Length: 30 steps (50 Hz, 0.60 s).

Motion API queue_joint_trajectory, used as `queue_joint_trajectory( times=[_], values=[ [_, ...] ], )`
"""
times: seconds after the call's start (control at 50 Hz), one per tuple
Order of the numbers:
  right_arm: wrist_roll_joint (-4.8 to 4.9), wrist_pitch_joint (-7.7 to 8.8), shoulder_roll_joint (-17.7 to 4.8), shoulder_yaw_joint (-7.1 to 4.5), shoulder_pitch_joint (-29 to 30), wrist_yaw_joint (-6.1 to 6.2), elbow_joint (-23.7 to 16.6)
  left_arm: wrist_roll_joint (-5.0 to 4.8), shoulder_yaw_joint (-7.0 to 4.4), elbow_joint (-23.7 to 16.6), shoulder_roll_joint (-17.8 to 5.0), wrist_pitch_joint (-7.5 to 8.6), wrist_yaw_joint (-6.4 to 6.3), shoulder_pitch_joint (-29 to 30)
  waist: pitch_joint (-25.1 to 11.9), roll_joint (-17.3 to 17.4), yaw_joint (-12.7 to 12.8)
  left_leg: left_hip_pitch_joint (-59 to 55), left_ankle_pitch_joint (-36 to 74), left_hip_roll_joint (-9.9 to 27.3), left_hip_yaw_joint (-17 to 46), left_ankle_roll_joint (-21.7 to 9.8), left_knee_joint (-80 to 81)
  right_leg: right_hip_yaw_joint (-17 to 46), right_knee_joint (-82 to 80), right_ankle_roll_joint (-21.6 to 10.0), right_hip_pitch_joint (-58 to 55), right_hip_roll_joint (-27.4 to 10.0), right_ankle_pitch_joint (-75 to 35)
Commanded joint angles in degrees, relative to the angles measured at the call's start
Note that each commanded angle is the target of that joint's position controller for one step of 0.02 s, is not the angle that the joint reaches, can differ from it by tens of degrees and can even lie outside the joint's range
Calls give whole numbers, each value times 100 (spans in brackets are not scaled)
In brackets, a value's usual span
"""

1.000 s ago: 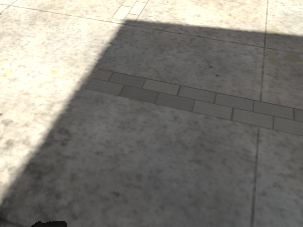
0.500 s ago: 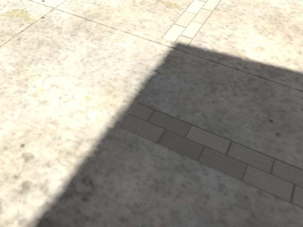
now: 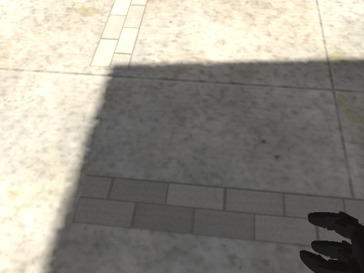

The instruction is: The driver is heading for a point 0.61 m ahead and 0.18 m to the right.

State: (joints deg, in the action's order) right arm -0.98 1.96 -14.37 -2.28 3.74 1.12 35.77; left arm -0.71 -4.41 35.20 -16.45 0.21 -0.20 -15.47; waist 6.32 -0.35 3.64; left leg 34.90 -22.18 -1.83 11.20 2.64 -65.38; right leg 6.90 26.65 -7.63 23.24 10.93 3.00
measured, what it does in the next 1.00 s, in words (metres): steps on the spot, turning right: left foot, then right foot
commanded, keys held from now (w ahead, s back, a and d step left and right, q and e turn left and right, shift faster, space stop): e+shift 0.54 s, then shift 0.46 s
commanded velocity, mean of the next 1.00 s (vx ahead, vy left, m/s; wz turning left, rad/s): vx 0.03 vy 0.00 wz -0.72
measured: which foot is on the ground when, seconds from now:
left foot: up 0.00-0.28, down 0.30-0.76, up 0.78-1.00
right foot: down 0.00-0.30, up 0.32-0.72, down 0.74-1.00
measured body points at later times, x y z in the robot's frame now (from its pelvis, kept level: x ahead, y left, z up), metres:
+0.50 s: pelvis +0.10 +0.10 +0.01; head +0.14 +0.09 +0.45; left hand +0.38 +0.28 -0.08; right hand +0.13 -0.22 -0.08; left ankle +0.20 +0.18 -0.73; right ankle +0.02 -0.01 -0.63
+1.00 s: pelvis +0.08 +0.06 +0.02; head +0.07 +0.02 +0.46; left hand +0.37 +0.13 -0.06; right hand -0.04 -0.23 -0.11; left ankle +0.19 +0.19 -0.68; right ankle +0.00 +0.01 -0.73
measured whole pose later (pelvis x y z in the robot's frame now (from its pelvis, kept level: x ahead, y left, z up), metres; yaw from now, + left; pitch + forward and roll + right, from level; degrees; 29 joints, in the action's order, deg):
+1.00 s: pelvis +0.08 +0.06 +0.02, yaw -44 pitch +3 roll +1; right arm 0.6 -2.1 -18.5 -3.9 -9.2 1.6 46.7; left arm 1.2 -1.5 37.0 -13.3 0.2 0.3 -10.5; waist -0.6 2.9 -1.1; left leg 25.9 -17.6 3.4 1.9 3.5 -49.7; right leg 1.9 25.3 -2.6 13.2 1.8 15.0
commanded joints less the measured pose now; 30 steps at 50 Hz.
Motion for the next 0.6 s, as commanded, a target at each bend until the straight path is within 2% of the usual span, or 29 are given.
queue_joint_trajectory(
  times=[0.02,0.08,0.1,0.14,0.2,0.22,0.24,0.26,0.28,0.3,0.32,0.34,0.36,0.38,0.4,0.42,0.44,0.48,0.5,0.54,0.58,0.6],
  values=[
    [33,-66,-478,-199,-463,66,-91,-54,-326,-586,-1044,-79,-253,146,-1610,21,-408,35,448,-182,-108,205,632,2128,-554,-435,-1319,-1427,-1444],
    [97,-92,-522,-228,-237,101,-69,-87,-319,-688,-983,-242,-334,293,-1480,-364,-311,56,881,-243,-44,264,1230,2232,-540,-188,-1276,-1243,-311],
    [15,-64,-461,-214,-141,84,-51,-101,-320,-662,-953,-317,-391,263,-1366,-324,-283,-30,905,-326,-53,299,1277,2358,-636,-198,-1192,-1188,139],
    [56,9,-526,-241,-111,63,-21,-50,-314,-712,-923,-380,-403,364,-1184,-655,-267,-119,926,-319,-10,297,1624,2473,-607,-227,-1165,-1113,455],
    [51,126,-681,-282,-187,24,96,-29,-267,-813,-767,-372,-316,519,-1275,-1064,-145,-425,979,-271,74,209,2400,2633,-216,-175,-1588,-1111,-393],
    [59,160,-690,-307,-173,-9,97,-74,-261,-806,-764,-364,-278,493,-1355,-1075,-159,-744,934,-297,90,205,2688,2835,9,-137,-1680,-1136,-885],
    [12,179,-711,-338,-363,-41,180,-100,-247,-829,-743,-344,-265,544,-1439,-997,-193,-1084,957,-292,110,210,2943,2910,144,-103,-1636,-1111,-1077],
    [40,196,-763,-378,-517,-72,240,-125,-240,-879,-760,-337,-248,658,-1367,-998,-289,-1443,1031,-270,64,185,3357,3033,249,-45,-1475,-1044,-970],
    [160,173,-839,-418,-631,-50,324,-172,-229,-968,-748,-322,-220,756,-1212,-869,-382,-1910,1592,-241,-25,163,4040,3042,404,105,-1143,-879,-395],
    [181,134,-815,-427,-792,-49,392,-217,-178,-903,-560,-348,-191,547,-1260,-307,-375,-2698,2328,255,168,-43,4514,2677,1048,322,-636,-470,1450],
    [119,43,-1156,-447,-706,-3,276,-136,-83,-843,-226,-360,-147,-13,-1405,923,-55,-3485,3501,1539,1235,-632,4463,1762,2351,613,233,274,3423],
    [-123,-21,-1196,-482,-571,-13,141,-197,-274,-1055,-853,-329,-80,-52,-1335,1744,59,-2910,3764,2363,2242,-1547,4667,1346,3531,866,749,318,3864],
    [-88,-29,-969,-470,-381,16,17,-162,-408,-938,-1355,-310,-47,131,-1059,1332,-57,-2585,2968,2255,2044,-1709,4816,1033,4167,1092,989,-182,3284],
    [42,-89,-663,-353,-187,53,-70,-178,-432,-833,-1406,-366,-29,219,-915,980,-75,-2379,2052,1787,1296,-1495,4798,872,4434,1096,1019,-443,2707],
    [149,-177,-635,-312,-190,110,-96,-129,-396,-751,-1221,-446,-62,152,-861,673,-87,-2281,1638,1502,821,-1332,4795,658,4878,1142,1036,-528,2294],
    [166,-251,-627,-266,-65,196,-131,-108,-348,-767,-1141,-493,-72,113,-668,589,-130,-2043,1769,1356,438,-1292,4843,480,5152,1169,1167,-581,2004],
    [94,-299,-682,-229,-169,277,-93,-99,-280,-851,-1013,-510,-73,164,-618,573,-139,-1915,1978,1361,209,-1376,4936,203,5207,1174,1149,-675,1853],
    [38,-368,-829,-266,-541,377,-7,-150,-209,-997,-836,-514,-47,200,-760,712,-291,-2490,2165,1326,-231,-1417,4940,-117,4770,1293,1501,-997,1609],
    [-16,-383,-873,-287,-818,380,32,-120,-135,-1033,-639,-503,-26,328,-867,766,-432,-2879,2369,1463,-300,-1532,4866,-308,4526,1373,1670,-1182,1669],
    [-25,-410,-982,-340,-992,342,-15,-138,-96,-1054,-562,-492,23,460,-1189,697,-617,-3291,2598,1707,-427,-1658,4806,-432,4159,1467,1617,-1437,1837],
    [4,-413,-1076,-378,-948,266,-24,-60,-41,-1027,-461,-445,56,469,-1297,713,-662,-3138,2725,1722,-656,-1644,4720,-528,3523,1449,1113,-1552,2074],
    [68,-423,-1057,-364,-954,213,45,-83,5,-1025,-401,-419,32,549,-1293,671,-643,-2980,2568,1728,-699,-1681,4751,-585,3166,1343,866,-1535,2210]
  ],
)
Velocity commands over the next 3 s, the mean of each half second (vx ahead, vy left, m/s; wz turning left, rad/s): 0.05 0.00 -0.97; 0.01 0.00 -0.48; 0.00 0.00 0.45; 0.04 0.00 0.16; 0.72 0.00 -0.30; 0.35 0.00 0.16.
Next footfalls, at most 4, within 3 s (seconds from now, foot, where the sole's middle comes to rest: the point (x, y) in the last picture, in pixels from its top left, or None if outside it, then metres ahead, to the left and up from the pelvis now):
0.30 left None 0.23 0.16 -0.77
0.74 right None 0.02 -0.02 -0.77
1.10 left None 0.21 0.15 -0.77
2.24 right None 0.27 -0.22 -0.76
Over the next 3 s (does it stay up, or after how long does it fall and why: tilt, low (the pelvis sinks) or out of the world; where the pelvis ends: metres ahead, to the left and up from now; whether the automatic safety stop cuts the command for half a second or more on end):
stays up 0.59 -0.44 0.01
